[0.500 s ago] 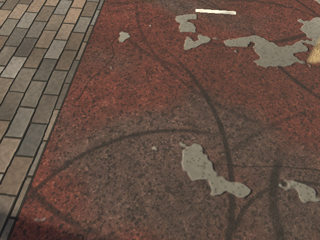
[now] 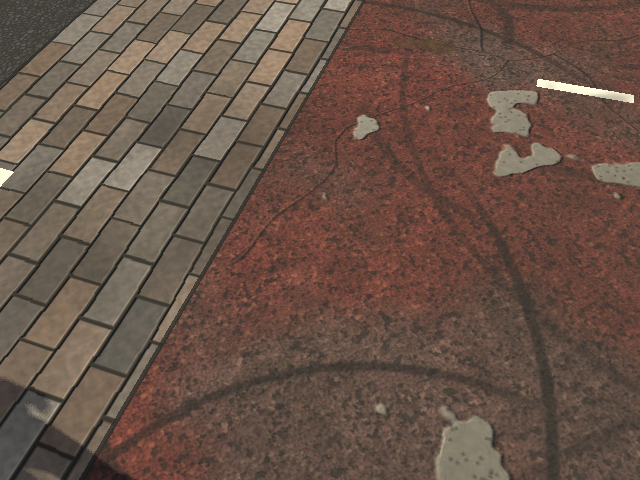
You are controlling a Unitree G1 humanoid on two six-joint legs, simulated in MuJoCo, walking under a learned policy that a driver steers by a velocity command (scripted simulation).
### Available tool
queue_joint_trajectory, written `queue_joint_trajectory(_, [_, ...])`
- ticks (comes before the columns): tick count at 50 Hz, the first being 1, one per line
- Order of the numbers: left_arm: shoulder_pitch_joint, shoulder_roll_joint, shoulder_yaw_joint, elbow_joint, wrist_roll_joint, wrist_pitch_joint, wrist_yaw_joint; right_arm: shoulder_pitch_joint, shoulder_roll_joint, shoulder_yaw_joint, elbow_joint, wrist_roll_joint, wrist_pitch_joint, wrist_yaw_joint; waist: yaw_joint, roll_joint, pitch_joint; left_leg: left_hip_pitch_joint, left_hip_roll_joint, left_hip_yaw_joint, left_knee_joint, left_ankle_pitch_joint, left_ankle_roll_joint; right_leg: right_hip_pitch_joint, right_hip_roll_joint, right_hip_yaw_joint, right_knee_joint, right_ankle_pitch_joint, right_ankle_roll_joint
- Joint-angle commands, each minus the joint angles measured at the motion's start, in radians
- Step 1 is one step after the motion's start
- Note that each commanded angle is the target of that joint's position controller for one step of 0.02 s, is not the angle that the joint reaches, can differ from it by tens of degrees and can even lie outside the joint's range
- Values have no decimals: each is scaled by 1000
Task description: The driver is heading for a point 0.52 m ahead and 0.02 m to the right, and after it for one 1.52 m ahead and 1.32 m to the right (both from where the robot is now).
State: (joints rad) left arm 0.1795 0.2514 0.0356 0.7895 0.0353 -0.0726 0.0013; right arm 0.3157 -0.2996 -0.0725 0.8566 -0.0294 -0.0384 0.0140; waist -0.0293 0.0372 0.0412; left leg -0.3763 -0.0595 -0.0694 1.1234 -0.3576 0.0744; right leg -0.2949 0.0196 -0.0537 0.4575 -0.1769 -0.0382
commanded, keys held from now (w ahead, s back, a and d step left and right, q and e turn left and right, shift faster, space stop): w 0.52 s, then w+e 0.06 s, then e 0.42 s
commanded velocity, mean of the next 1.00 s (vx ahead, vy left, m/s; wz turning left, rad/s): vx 0.39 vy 0.00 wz -0.09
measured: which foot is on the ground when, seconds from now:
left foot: up 0.00-0.32, down 0.34-0.86, up 0.88-1.00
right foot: down 0.00-0.36, up 0.38-0.84, down 0.86-1.00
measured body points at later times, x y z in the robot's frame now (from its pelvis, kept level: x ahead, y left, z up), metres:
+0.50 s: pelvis +0.25 +0.05 +0.00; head +0.27 +0.07 +0.45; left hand +0.27 +0.31 -0.14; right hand +0.36 -0.20 -0.11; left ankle +0.27 +0.12 -0.74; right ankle +0.19 -0.09 -0.66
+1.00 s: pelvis +0.44 +0.03 -0.01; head +0.48 +0.02 +0.44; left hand +0.58 +0.28 -0.13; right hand +0.49 -0.23 -0.15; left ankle +0.39 +0.17 -0.65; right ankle +0.52 -0.02 -0.74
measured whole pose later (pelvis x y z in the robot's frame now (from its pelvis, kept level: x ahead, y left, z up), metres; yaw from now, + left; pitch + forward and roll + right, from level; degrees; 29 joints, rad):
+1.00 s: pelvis +0.44 +0.03 -0.01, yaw -9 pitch +0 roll +1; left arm 0.19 0.25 0.06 0.84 0.00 0.00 0.00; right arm 0.20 -0.23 -0.04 0.86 -0.03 -0.01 -0.03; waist 0.00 0.01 0.09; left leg -0.46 0.01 0.01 1.21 -0.45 -0.02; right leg -0.38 0.11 -0.03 0.48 -0.11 -0.13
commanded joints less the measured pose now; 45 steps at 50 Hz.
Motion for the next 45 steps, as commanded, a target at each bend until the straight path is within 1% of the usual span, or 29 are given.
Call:
queue_joint_trajectory(1, [109,94,22,5,-13,-33,-9,57,-32,-2,-44,-11,10,16,13,-145,-53,-161,59,-37,-3,39,-15,171,-256,273,-247,205,-135])
queue_joint_trajectory(3, [132,106,27,25,-20,-44,-13,-1,-27,3,-64,-13,13,23,13,-137,-40,-216,68,-31,-49,81,-26,185,-259,229,-277,228,-151])
queue_joint_trajectory(5, [152,108,27,42,-20,-43,-13,-90,-21,12,-94,-15,12,30,24,-128,-14,-266,90,-10,-140,144,-41,190,-251,186,-311,213,-157])
queue_joint_trajectory(7, [163,104,26,56,-23,-37,-15,-173,-3,27,-120,-13,7,38,34,-128,1,-242,111,43,-274,220,-54,174,-220,127,-327,220,-146])
queue_joint_trajectory(9, [191,114,29,73,-25,-34,-17,-249,16,43,-140,-9,1,43,54,-133,9,-177,115,94,-402,271,-56,156,-205,87,-326,254,-135])
queue_joint_trajectory(12, [248,143,36,102,-23,-27,-17,-308,-2,46,-159,-4,-3,37,73,-137,12,-120,102,128,-500,256,-38,204,-236,91,-295,305,-126])
queue_joint_trajectory(14, [259,155,40,117,-21,-18,-14,-308,-17,42,-163,-5,-7,29,64,-138,15,-86,89,136,-545,206,-13,249,-263,98,-251,365,-119])
queue_joint_trajectory(15, [256,160,40,122,-21,-12,-12,-275,-23,38,-153,-9,-11,24,44,-136,2,-30,70,145,-578,181,2,265,-264,90,-197,448,-112])
queue_joint_trajectory(16, [251,158,39,128,-25,-6,-10,-184,-29,31,-121,-15,-19,18,-2,-110,-38,94,44,155,-646,194,21,261,-239,57,-74,552,-96])
queue_joint_trajectory(17, [262,133,30,129,-26,-3,-9,-33,-63,15,-65,-28,-30,8,-54,-65,-129,303,51,131,-671,190,48,192,-190,15,113,536,-75])
queue_joint_trajectory(18, [244,88,14,84,-25,-5,-9,152,-146,-7,-39,-46,-37,-6,-125,66,-262,534,299,-142,-704,81,103,12,-136,-34,418,211,-48])
queue_joint_trajectory(19, [336,20,4,64,-42,-3,-11,169,-237,-30,-27,-26,-25,-13,-71,278,-320,686,503,-571,-846,33,219,-301,30,-31,701,-368,-22])
queue_joint_trajectory(20, [249,128,32,76,-15,9,-3,103,-171,-20,-36,10,-18,-12,-68,90,-203,589,449,-513,-856,4,200,-388,-33,78,764,-326,-35])
queue_joint_trajectory(21, [195,114,32,60,-19,4,-12,18,-111,-2,-46,12,-21,-9,-31,59,-96,472,399,-374,-869,71,176,-393,-70,88,741,-231,-42])
queue_joint_trajectory(22, [183,91,27,64,-25,3,-16,-28,-65,10,-46,9,-28,-4,-1,33,-55,377,350,-277,-903,172,150,-347,-97,86,690,-171,-37])
queue_joint_trajectory(24, [210,68,24,87,-5,25,-25,-56,-28,20,-34,14,-41,-8,45,53,-30,274,281,-152,-949,271,112,-259,-121,75,628,-125,-15])
queue_joint_trajectory(27, [174,54,25,81,-1,44,-38,-5,-48,13,2,21,-61,-11,58,31,-20,273,269,-78,-989,382,128,-286,-118,60,604,-59,9])
queue_joint_trajectory(29, [99,50,26,62,-6,50,-42,31,-52,11,21,17,-65,-14,40,21,11,285,271,-29,-1018,381,123,-353,-119,78,567,7,18])
queue_joint_trajectory(30, [70,48,26,55,-8,51,-40,42,-44,14,30,14,-65,-16,37,13,32,287,271,5,-1013,476,117,-373,-109,87,538,32,23])
queue_joint_trajectory(32, [37,32,19,43,-10,47,-36,40,-32,21,41,13,-66,-19,45,13,39,278,251,101,-972,719,96,-339,-85,70,437,86,26])
queue_joint_trajectory(34, [-10,10,6,30,-10,43,-35,31,-30,26,46,16,-65,-24,36,33,32,261,230,177,-937,830,72,-260,-66,14,315,160,17])
queue_joint_trajectory(36, [-63,8,0,10,-7,41,-36,60,-36,27,62,20,-60,-34,12,40,20,304,234,203,-893,887,60,-224,-46,-28,230,198,2])
queue_joint_trajectory(38, [-54,20,1,4,-2,39,-35,70,-51,22,74,18,-50,-45,13,54,4,368,252,211,-814,963,51,-199,-24,-47,183,152,-22])
queue_joint_trajectory(40, [24,48,12,19,5,34,-31,52,-75,12,73,18,-39,-58,43,68,-33,406,267,212,-666,1090,42,-125,18,-64,147,59,-58])
queue_joint_trajectory(41, [98,65,22,38,8,26,-29,41,-84,7,69,19,-31,-61,70,56,-70,411,263,215,-536,1077,34,-57,42,-63,97,52,-80])
queue_joint_trajectory(42, [191,85,33,64,15,14,-24,27,-95,2,61,24,-23,-61,118,15,-117,369,229,239,-344,930,7,63,43,-40,-23,190,-104])
queue_joint_trajectory(43, [261,181,59,64,16,6,-13,45,-80,4,25,25,-25,-58,136,-109,-209,173,159,258,-41,508,-33,275,-150,179,20,646,-167])
queue_joint_trajectory(44, [224,263,83,43,-11,22,-6,145,2,15,0,38,-17,-55,44,-279,-320,-100,-41,187,285,-283,-74,487,-412,545,64,1264,-361])
queue_joint_trajectory(45, [213,252,87,26,-61,38,-10,142,-28,17,7,9,-3,-49,74,-149,-404,-145,17,31,321,-237,-80,468,-417,550,1,1081,-421])
Keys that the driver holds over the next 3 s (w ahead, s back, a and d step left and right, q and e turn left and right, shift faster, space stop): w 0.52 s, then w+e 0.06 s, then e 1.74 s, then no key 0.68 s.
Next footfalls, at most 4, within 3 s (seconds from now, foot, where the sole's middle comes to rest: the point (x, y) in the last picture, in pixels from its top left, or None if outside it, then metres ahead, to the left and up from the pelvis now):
0.34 left None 0.31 0.13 -0.78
0.86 right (354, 440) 0.56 -0.03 -0.78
1.40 left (267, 445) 0.55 0.15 -0.78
1.88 right None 0.42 -0.02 -0.78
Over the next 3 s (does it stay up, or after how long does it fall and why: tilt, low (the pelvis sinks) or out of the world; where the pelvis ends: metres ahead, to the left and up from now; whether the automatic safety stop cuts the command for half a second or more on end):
stays up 0.47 0.07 0.01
